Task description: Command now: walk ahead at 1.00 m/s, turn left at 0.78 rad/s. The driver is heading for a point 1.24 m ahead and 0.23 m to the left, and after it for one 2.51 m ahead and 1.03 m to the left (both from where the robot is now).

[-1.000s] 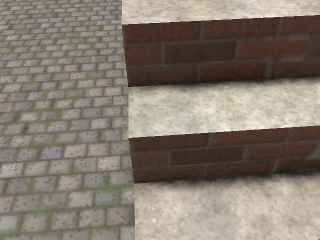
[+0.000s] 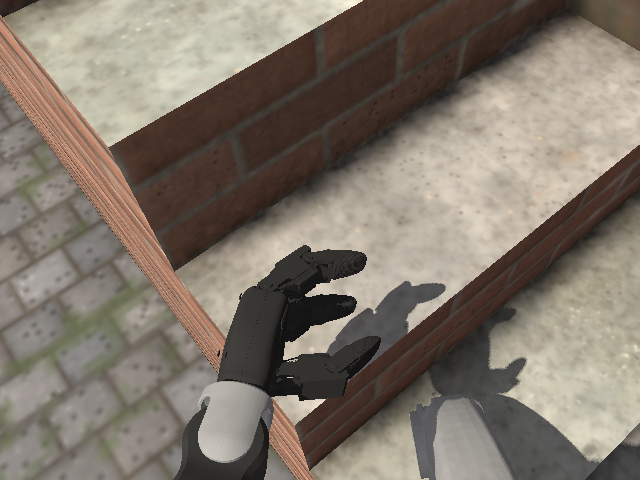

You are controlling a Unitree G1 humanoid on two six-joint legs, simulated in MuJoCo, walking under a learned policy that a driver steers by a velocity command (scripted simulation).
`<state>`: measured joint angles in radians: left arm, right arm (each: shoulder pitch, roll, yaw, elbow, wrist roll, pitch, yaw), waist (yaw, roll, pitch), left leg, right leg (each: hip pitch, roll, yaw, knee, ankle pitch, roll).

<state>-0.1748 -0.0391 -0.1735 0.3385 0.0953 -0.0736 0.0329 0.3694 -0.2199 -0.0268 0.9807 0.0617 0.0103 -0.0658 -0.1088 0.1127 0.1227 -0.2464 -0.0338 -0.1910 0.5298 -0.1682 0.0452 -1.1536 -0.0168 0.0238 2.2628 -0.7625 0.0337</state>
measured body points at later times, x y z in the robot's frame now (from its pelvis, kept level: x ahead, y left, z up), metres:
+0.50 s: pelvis -0.27 +0.11 -0.06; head -0.30 +0.19 +0.39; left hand +0.06 +0.28 +0.01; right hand -0.39 -0.06 -0.18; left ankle -0.22 +0.18 -0.75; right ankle -0.23 -0.06 -0.47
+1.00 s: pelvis -0.58 +0.23 -0.04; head -0.58 +0.26 +0.41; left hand -0.53 +0.53 -0.14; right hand -0.38 +0.08 -0.13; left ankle -0.67 +0.30 -0.75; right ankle -0.44 +0.08 -0.61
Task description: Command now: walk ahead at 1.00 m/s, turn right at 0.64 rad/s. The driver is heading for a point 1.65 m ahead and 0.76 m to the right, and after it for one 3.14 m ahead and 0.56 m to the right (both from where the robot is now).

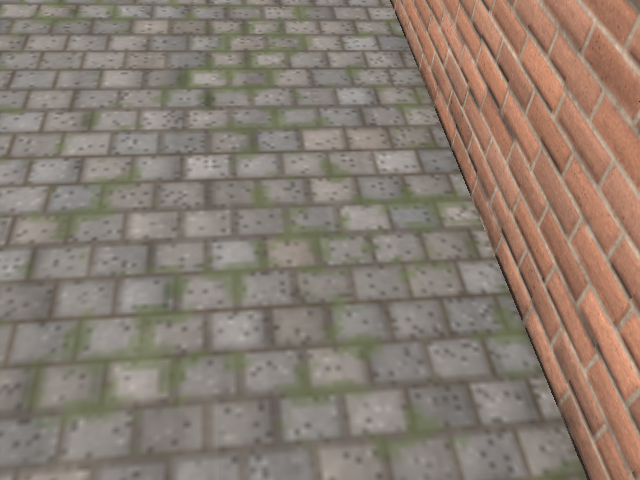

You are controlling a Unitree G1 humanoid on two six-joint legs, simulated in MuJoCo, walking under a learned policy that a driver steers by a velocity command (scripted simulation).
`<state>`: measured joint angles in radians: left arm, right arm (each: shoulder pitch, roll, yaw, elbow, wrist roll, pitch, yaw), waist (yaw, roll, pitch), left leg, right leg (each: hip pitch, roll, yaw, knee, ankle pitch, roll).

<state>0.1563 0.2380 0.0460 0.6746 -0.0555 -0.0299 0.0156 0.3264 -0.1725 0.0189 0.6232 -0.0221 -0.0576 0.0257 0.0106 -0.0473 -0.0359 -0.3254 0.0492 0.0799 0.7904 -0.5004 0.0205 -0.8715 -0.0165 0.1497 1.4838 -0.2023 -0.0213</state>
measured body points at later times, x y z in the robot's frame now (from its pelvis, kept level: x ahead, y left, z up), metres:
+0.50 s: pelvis +0.14 +0.05 +0.01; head +0.17 +0.06 +0.46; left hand +0.39 +0.21 -0.10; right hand +0.05 -0.21 -0.11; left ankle -0.05 +0.11 -0.70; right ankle +0.23 -0.09 -0.65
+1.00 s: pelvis +0.47 -0.05 +0.01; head +0.46 -0.07 +0.46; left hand +0.79 -0.02 -0.06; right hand +0.32 -0.29 -0.10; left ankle +0.59 +0.07 -0.71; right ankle +0.34 -0.07 -0.57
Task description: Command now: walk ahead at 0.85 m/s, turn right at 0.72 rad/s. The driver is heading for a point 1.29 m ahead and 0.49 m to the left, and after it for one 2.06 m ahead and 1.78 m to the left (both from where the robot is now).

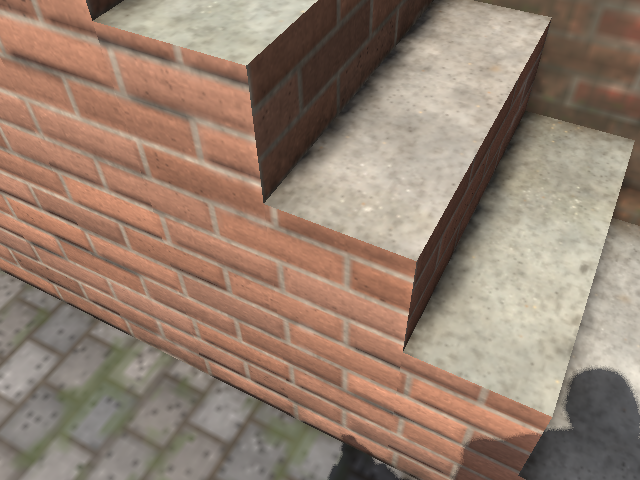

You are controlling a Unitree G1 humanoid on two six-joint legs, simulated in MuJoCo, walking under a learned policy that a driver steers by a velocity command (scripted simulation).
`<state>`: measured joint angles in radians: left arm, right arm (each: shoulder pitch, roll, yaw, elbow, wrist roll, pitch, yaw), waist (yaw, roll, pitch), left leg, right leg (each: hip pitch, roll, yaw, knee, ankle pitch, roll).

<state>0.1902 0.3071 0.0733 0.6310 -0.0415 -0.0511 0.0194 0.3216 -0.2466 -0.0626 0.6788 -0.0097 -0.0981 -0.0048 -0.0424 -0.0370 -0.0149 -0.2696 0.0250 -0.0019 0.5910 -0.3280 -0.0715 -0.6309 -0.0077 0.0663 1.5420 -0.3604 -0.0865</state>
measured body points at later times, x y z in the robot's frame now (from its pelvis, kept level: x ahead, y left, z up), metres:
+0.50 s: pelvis +0.16 +0.00 +0.02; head +0.21 -0.01 +0.46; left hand +0.29 +0.30 -0.07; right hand +0.40 -0.23 -0.06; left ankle +0.17 +0.15 -0.66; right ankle +0.24 -0.11 -0.72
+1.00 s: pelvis +0.17 +0.03 +0.01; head +0.21 +0.04 +0.46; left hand +0.10 +0.34 -0.09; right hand +0.52 -0.06 -0.04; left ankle +0.15 +0.15 -0.72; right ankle +0.27 -0.06 -0.72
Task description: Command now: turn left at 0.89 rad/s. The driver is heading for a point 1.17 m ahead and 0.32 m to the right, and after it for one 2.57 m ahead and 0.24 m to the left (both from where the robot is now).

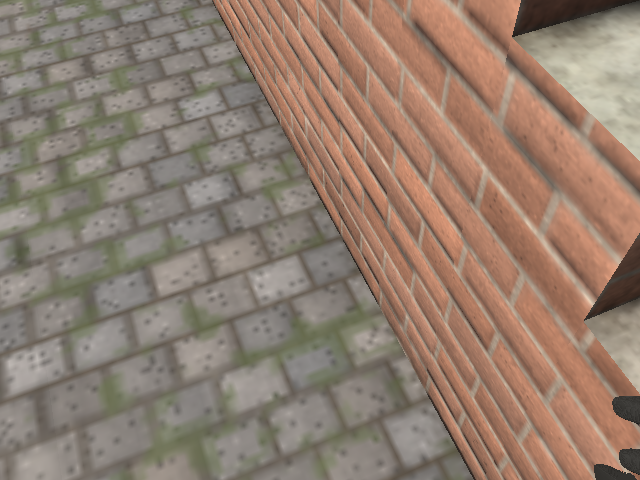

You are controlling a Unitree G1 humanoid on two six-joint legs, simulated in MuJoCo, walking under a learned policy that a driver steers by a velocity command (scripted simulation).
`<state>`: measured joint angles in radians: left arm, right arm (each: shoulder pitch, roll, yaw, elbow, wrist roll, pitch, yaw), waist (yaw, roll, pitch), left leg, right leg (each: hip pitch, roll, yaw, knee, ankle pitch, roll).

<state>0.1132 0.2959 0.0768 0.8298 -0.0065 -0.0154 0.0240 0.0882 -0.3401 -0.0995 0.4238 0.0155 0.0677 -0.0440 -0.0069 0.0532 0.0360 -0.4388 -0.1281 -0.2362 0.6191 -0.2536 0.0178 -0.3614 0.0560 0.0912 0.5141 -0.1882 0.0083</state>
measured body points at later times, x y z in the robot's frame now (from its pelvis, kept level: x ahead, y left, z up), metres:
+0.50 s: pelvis +0.05 +0.06 +0.01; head +0.07 +0.06 +0.46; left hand +0.18 +0.33 -0.10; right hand +0.10 -0.21 -0.10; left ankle -0.05 +0.16 -0.73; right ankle +0.15 -0.11 -0.64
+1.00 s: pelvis +0.22 +0.04 +0.01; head +0.27 -0.04 +0.45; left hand +0.49 +0.23 -0.07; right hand +0.28 -0.25 -0.10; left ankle +0.39 +0.13 -0.68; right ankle +0.25 -0.05 -0.73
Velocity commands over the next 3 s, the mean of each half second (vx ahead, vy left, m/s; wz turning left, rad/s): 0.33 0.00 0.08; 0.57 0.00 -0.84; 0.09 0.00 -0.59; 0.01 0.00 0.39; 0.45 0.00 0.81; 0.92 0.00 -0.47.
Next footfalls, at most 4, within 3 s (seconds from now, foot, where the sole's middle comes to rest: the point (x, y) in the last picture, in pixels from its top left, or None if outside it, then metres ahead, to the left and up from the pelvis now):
0.30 left None -0.01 0.16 -0.77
0.70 right None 0.29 -0.06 -0.77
1.14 left None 0.41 0.08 -0.77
1.52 right None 0.16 0.01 -0.77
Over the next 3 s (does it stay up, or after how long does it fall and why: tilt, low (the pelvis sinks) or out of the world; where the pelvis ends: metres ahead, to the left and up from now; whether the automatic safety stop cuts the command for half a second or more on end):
stays up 0.55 0.28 0.00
